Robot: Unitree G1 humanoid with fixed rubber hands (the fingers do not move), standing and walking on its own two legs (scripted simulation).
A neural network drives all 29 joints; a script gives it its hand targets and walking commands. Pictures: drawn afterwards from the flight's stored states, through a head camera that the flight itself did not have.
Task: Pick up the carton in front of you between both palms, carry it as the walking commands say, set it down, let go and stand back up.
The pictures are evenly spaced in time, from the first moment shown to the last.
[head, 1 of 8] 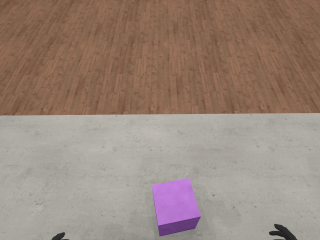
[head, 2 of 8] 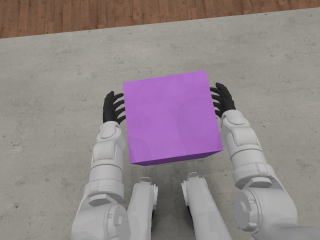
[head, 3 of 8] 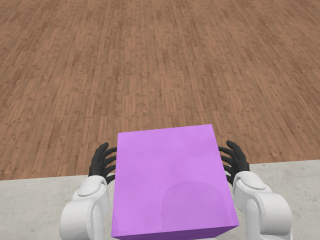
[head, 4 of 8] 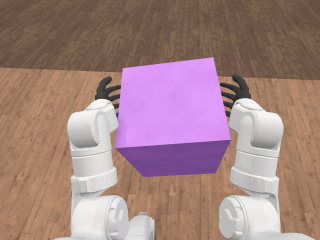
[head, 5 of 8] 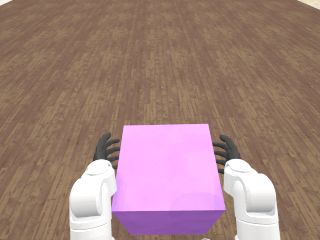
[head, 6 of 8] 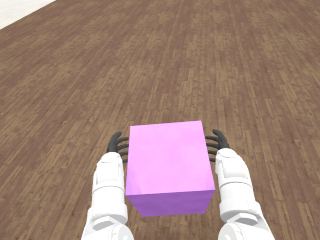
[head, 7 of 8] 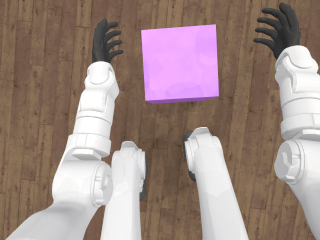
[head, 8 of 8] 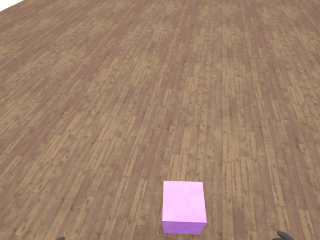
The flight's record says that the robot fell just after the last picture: no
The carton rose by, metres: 1.14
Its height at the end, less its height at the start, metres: +0.43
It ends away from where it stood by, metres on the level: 5.92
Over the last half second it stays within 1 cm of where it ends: yes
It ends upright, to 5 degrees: yes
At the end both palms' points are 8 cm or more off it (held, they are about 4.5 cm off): yes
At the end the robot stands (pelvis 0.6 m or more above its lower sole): yes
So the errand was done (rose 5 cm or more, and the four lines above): yes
